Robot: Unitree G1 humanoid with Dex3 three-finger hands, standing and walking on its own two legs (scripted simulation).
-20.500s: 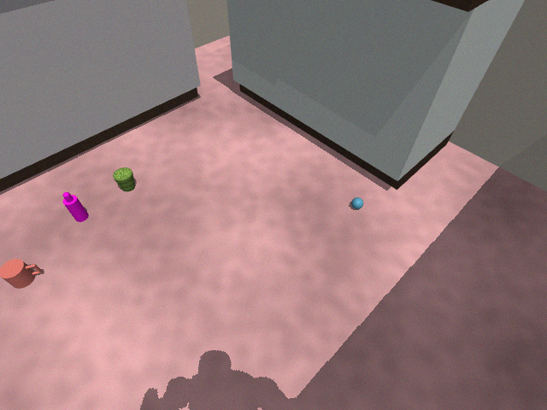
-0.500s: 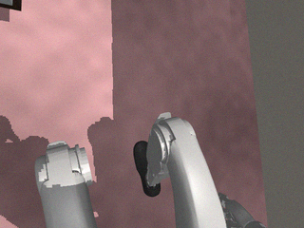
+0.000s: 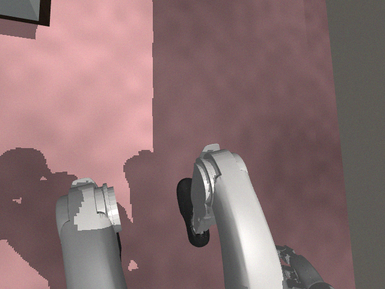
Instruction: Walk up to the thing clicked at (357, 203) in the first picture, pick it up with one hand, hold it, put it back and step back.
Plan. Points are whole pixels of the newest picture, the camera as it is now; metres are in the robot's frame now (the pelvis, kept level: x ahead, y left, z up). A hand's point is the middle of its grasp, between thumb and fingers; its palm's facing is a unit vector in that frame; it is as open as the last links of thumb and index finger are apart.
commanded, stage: lift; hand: left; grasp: from above
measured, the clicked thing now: out of the picture +0.51 +0.32 -0.19
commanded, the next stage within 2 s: hold in 1.60 s
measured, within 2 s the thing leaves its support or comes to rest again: neither
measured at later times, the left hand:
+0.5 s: hand out of the picture +0.43 +0.34 -0.04, palm faces -0.48 -0.10 -0.87, open 7.4 cm
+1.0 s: hand out of the picture +0.37 +0.28 +0.17, palm faces -0.45 -0.13 -0.88, open 7.4 cm
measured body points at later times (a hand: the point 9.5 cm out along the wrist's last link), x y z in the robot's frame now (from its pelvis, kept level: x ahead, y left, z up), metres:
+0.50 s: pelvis +0.00 +0.01 +0.07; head +0.22 +0.08 +0.46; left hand +0.46 +0.34 +0.01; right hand +0.10 -0.27 -0.03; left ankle +0.07 +0.11 -0.32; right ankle +0.14 -0.14 -0.32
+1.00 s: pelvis +0.03 +0.00 +0.25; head +0.15 +0.02 +0.68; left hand +0.39 +0.28 +0.22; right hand +0.17 -0.25 +0.12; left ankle +0.07 +0.11 -0.32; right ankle +0.14 -0.14 -0.32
